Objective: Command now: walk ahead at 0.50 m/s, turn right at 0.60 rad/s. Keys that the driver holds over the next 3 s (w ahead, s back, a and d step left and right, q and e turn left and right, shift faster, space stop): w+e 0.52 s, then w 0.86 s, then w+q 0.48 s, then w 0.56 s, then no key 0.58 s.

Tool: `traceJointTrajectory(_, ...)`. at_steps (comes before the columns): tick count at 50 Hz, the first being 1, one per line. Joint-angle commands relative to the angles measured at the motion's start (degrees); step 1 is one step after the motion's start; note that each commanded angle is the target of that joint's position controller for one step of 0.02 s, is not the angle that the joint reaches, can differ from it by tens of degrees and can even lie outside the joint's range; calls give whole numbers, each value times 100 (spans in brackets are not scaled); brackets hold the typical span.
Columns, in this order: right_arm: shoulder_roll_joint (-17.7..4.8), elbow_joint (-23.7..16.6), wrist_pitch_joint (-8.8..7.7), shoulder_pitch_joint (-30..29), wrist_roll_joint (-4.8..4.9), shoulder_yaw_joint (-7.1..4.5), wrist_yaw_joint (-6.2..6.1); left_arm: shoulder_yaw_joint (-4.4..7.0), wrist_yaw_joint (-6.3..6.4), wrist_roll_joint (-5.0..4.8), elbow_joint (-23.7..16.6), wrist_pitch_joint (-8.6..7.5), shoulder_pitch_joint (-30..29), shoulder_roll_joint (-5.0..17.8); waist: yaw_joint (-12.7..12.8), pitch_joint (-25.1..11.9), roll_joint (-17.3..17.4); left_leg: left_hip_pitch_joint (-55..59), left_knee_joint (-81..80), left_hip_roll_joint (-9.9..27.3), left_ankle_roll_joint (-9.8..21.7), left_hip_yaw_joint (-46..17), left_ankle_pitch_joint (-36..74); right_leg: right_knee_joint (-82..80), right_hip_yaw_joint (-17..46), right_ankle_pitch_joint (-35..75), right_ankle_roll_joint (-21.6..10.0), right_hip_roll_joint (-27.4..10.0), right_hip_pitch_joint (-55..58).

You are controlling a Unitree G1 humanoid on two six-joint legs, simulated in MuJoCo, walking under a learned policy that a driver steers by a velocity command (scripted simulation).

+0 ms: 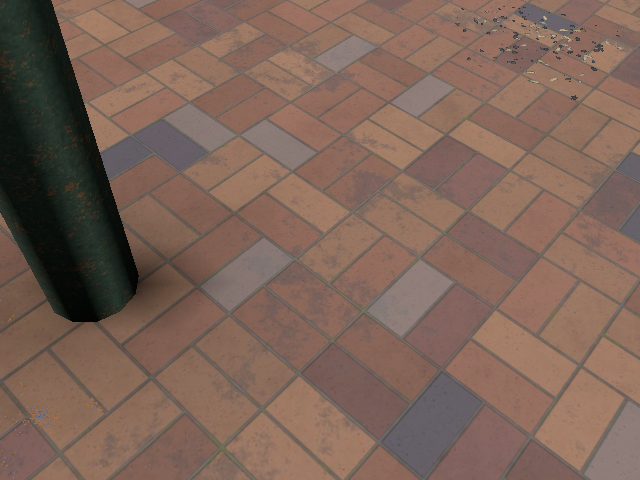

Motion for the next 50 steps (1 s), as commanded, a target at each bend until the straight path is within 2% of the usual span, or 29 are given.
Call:
traceJointTrajectory(1, -645, -256, -94, -106, 2, -142, 6, -45, -78, -17, -495, -69, -419, 53, 75, 131, 851, 82, -771, 1397, 587, -485, 2013, -680, -126, 668, 38, -141, -304)
traceJointTrajectory(3, -706, -182, -87, -8, 7, -158, -5, -102, -137, -18, -627, -94, -836, -40, -29, 217, 860, 97, -762, 1383, 519, -202, 2046, -1410, -366, 955, -28, -142, -57)
traceJointTrajectory(6, -849, -32, -37, 228, 7, -196, -52, -122, -177, 16, -781, -92, -1221, -23, -120, 326, 844, 484, -637, 1546, 440, 21, 2414, -2078, -675, 664, -218, -88, 148)
traceJointTrajectory(8, -960, 59, 37, 320, -4, -213, -88, -98, -141, 55, -813, -85, -1217, 34, -66, 254, 867, 818, -178, 1613, 363, 233, 3599, -2369, -886, 156, -412, 131, 448)
traceJointTrajectory(10, -1155, 119, 129, 356, -11, -244, -125, -18, -59, 91, -679, -103, -664, 167, 218, -177, 968, 1025, 1011, 1641, 318, 423, 5343, -2549, -1062, -464, -674, 568, 1244)
traceJointTrajectory(11, -1202, 96, 180, 300, 14, -243, -133, 63, 0, 116, -450, -154, 110, 279, 575, -633, 862, 734, 2123, 1592, 258, 529, 5307, -2900, -1024, -398, -845, 780, 2222)
traceJointTrajectory(12, -1133, -38, 188, 237, -10, -214, -126, 214, 99, 165, -130, -181, 1132, 609, 1024, -1246, 428, -307, 3713, 1457, 87, 578, 3935, -3190, -301, -610, -1089, 407, 3736)
traceJointTrajectory(13, -377, -462, 161, 468, -5, -45, 0, 373, 190, 89, -194, -154, 1063, 1282, 592, -1757, -1009, -2803, 5644, 573, -249, 484, -1267, -3476, 2587, -1041, -1738, -1417, 5517)
traceJointTrajectory(14, -834, -670, 143, -137, -55, -137, 10, 420, 228, -99, -343, -104, 1328, 1377, 946, -2153, -495, -3623, 6523, 39, -335, -706, -1881, -4226, 4332, -513, -2114, -1846, 5730)
traceJointTrajectory(15, -835, -806, 99, -612, -9, -132, 30, 391, 286, -130, -174, -88, 1171, 1216, 858, -1315, -50, -4064, 6385, 409, -269, -1037, -1218, -4257, 3225, 226, -1958, -1638, 5287)
traceJointTrajectory(16, -721, -760, 31, -572, 19, -67, 22, 314, 320, -165, -97, -114, 956, 915, 606, -690, 168, -3820, 5816, 614, -248, -991, -793, -4304, 2553, 1006, -1782, -1421, 4421)
traceJointTrajectory(17, -706, -676, 49, -502, -24, -70, 13, 251, 338, -157, -94, -157, 706, 714, 334, -379, 343, -3429, 5344, 758, -264, -1012, -700, -4379, 2066, 1565, -1548, -1078, 3777)
traceJointTrajectory(19, -686, -579, 245, -194, -176, -67, 34, 161, 330, -198, -129, -245, 434, 496, 7, -376, 232, -2767, 4937, 811, -384, -1035, -715, -4529, 1575, 2143, -1439, -716, 3074)
traceJointTrajectory(21, -582, -596, 366, -251, -193, -58, 78, 178, 293, -211, -46, -336, 574, 551, -26, -376, 248, -2728, 4621, 761, -476, -943, -575, -4659, 1439, 2189, -1471, -551, 2832)
traceJointTrajectory(23, -506, -711, 400, -636, -178, -42, 94, 213, 285, -187, 29, -360, 778, 652, 77, -209, 223, -2964, 4206, 736, -537, -895, -142, -4834, 1458, 1740, -1427, -452, 2703)
traceJointTrajectory(26, -506, -926, 394, -1393, -162, -36, 92, 218, 284, -194, 152, -363, 1151, 641, 341, 38, 119, -3412, 3419, 689, -581, -934, 542, -4927, 1600, 1396, -1311, -391, 2906)
traceJointTrajectory(33, -422, -1198, 248, -2389, -93, 43, 182, 150, 379, -140, 494, -427, 1848, 579, 769, 133, 19, -3304, 2004, 372, -281, -784, 1218, -4590, 1535, 2524, -1061, -579, 3848)
traceJointTrajectory(36, -553, -1119, 191, -2008, -84, -8, 153, 152, 435, -108, 542, -439, 1627, 709, 484, 132, -90, -2390, 1480, 148, 6, -756, 746, -4287, 1511, 3294, -830, -701, 3872)
traceJointTrajectory(37, -658, -972, 171, -1570, -80, -63, 103, 155, 439, -104, 558, -454, 1538, 766, 287, -47, -116, -1743, 1383, -48, 108, -674, 460, -3858, 1425, 4119, -734, -641, 3837)
traceJointTrajectory(38, -756, -722, 127, -804, -79, -126, 35, 147, 417, -104, 592, -459, 1455, 786, -86, -429, 45, -809, 1069, -177, 235, -589, 499, -2954, 1199, 4561, -631, -420, 3744)
traceJointTrajectory(39, -991, -546, 67, 65, -140, -203, -49, 96, 390, -116, 549, -493, 1417, 644, -483, -987, 264, 527, 987, 441, 462, -1186, 318, -1683, 1018, 3639, -530, -167, 3013)
traceJointTrajectory(40, -1638, -528, 66, 694, -260, -363, -100, -11, 364, -307, 404, -509, 1995, 136, -409, -1898, 1441, 2168, 790, 2066, 1145, -3687, -388, 449, 471, 890, -235, 677, 1427)
traceJointTrajectory(41, -1441, -409, 141, 536, -104, -351, -23, 17, 377, -165, 487, -503, 2052, 369, -232, -1804, 1616, 1955, -22, 2486, 1420, -5289, -440, 1193, 523, -1786, -240, 1011, 557)
traceJointTrajectory(42, -1034, -476, 166, -31, -10, -264, 10, 41, 376, -52, 494, -463, 1636, 464, -21, -783, 897, 1052, -117, 2286, 1373, -4583, -895, 1422, 647, -1366, -267, 621, 263)
traceJointTrajectory(43, -690, -501, 146, -381, -1, -183, 42, 8, 326, -25, 443, -461, 1235, 413, 26, -322, 466, 390, -245, 2012, 1257, -3806, -697, 1154, 579, -1006, -274, 400, 315)
traceJointTrajectory(44, -538, -444, 120, -503, -29, -130, 44, -8, 284, -30, 400, -435, 1050, 323, 123, -75, 520, -13, -403, 1718, 1097, -3198, -258, 846, 472, -859, -276, 221, 404)
traceJointTrajectory(46, -478, -269, 36, -443, -6, -90, 42, -46, 217, 36, 460, -325, 1128, 211, 285, -24, 803, -422, -580, 1381, 949, -2493, 623, 489, 312, -737, -185, 87, 739)
traceJointTrajectory(48, -540, -104, -59, -221, 44, -108, 76, -76, 176, 52, 464, -284, 1059, 132, 325, -60, 828, -385, -688, 1305, 1011, -2167, 1311, 285, 148, -569, -113, 17, 638)
traceJointTrajectory(50, -597, 30, -90, -64, 70, -125, 89, -116, 145, 55, 333, -276, 593, 75, 274, 71, 801, -283, -889, 1250, 1046, -1896, 1503, -115, -20, -189, -18, -157, 243)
